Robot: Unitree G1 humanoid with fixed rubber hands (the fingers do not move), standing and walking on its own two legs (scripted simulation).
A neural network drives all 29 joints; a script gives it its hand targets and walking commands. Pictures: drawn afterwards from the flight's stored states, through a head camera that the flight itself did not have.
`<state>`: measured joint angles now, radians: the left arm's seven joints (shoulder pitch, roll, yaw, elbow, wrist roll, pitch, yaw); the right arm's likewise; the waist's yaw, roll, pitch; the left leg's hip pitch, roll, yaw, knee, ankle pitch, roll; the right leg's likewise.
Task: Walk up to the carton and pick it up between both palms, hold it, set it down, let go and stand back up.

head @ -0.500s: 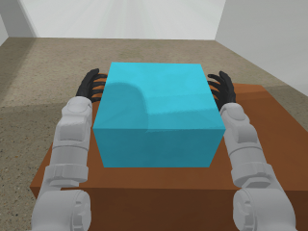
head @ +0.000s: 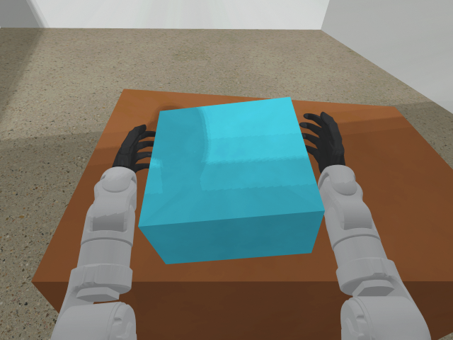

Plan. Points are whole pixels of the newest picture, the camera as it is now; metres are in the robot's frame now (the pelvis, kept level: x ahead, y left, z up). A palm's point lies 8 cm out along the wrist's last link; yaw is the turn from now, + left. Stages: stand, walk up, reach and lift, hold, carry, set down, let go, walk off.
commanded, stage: set down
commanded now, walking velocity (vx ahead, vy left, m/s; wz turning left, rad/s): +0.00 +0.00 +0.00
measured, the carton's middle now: (230, 177) +0.39 +0.01 +0.11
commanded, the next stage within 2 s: none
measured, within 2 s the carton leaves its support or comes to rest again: neither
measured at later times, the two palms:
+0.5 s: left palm (132, 170) +0.38 +0.19 +0.12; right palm (329, 172) +0.38 -0.16 +0.15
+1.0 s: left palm (139, 175) +0.39 +0.18 +0.10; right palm (325, 176) +0.40 -0.17 +0.13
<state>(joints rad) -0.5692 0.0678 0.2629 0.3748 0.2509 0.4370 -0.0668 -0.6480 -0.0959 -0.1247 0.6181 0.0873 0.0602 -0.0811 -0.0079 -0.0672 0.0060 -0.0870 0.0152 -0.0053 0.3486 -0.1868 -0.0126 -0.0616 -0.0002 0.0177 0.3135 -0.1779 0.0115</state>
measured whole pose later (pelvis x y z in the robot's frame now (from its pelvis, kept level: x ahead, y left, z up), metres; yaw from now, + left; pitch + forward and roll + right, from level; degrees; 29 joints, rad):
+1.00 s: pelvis +0.01 +0.00 +0.00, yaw +0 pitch -4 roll +0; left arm -0.60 0.06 0.28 0.56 0.25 0.26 -0.07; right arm -0.65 -0.08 -0.20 0.79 0.01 -0.07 -0.07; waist -0.01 -0.08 0.06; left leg -0.08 0.02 -0.01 0.35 -0.20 -0.01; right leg -0.06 0.00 0.02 0.31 -0.19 0.01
